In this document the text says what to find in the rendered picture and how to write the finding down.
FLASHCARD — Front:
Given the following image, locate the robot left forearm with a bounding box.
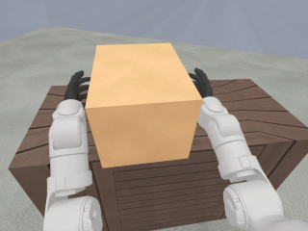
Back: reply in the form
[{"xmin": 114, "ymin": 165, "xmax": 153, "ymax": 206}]
[{"xmin": 43, "ymin": 99, "xmax": 92, "ymax": 231}]

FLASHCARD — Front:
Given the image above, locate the robot right hand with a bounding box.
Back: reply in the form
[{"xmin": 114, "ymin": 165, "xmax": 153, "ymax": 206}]
[{"xmin": 188, "ymin": 67, "xmax": 213, "ymax": 99}]

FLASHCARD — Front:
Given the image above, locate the carton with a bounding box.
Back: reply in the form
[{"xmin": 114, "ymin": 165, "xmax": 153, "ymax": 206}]
[{"xmin": 85, "ymin": 42, "xmax": 203, "ymax": 168}]

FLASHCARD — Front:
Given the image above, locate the robot left hand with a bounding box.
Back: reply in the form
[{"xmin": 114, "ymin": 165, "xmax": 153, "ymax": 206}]
[{"xmin": 64, "ymin": 70, "xmax": 90, "ymax": 108}]

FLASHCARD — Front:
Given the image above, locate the right robot upper arm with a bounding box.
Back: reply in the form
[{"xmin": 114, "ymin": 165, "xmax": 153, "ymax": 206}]
[{"xmin": 223, "ymin": 179, "xmax": 308, "ymax": 231}]

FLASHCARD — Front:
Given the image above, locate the left robot upper arm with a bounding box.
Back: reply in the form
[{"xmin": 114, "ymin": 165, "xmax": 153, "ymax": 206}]
[{"xmin": 43, "ymin": 195, "xmax": 103, "ymax": 231}]

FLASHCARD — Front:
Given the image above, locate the pedestal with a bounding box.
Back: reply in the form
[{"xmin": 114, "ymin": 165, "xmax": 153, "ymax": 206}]
[{"xmin": 8, "ymin": 79, "xmax": 308, "ymax": 231}]

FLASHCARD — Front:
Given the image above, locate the robot right forearm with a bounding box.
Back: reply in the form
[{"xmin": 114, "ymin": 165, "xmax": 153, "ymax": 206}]
[{"xmin": 197, "ymin": 96, "xmax": 284, "ymax": 214}]

